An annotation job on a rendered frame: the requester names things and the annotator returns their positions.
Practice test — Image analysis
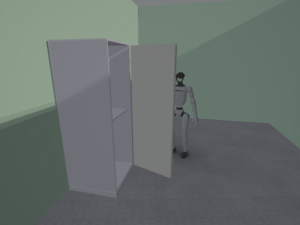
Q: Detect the robot left hand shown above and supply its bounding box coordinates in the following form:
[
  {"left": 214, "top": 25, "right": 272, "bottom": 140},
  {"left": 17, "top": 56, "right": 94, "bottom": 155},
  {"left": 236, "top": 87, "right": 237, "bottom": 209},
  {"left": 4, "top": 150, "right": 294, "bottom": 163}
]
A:
[{"left": 192, "top": 115, "right": 199, "bottom": 128}]

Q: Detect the left robot thigh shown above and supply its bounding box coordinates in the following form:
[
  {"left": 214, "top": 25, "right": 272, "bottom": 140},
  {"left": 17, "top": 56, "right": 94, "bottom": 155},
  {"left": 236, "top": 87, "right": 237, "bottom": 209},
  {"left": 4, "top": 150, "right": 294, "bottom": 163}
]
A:
[{"left": 181, "top": 112, "right": 189, "bottom": 138}]

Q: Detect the humanoid robot head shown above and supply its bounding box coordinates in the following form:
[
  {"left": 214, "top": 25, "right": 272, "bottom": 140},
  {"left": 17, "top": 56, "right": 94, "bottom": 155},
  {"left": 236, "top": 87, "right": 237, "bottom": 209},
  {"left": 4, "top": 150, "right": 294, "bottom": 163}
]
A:
[{"left": 176, "top": 72, "right": 185, "bottom": 87}]

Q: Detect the fridge door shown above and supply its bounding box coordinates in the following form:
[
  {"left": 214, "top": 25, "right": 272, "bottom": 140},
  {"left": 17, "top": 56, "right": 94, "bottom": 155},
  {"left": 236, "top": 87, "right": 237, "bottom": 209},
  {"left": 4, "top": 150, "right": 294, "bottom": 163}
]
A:
[{"left": 130, "top": 43, "right": 177, "bottom": 178}]

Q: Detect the robot left upper arm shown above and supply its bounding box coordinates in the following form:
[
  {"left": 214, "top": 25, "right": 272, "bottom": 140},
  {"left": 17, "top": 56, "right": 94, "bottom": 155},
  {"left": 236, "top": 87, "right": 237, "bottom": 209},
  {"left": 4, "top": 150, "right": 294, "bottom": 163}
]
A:
[{"left": 186, "top": 86, "right": 194, "bottom": 104}]

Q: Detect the left robot forearm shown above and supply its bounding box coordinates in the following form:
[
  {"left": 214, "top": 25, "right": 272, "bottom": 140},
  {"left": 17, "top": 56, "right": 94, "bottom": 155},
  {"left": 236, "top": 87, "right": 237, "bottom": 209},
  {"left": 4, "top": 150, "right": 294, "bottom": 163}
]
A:
[{"left": 191, "top": 99, "right": 198, "bottom": 116}]

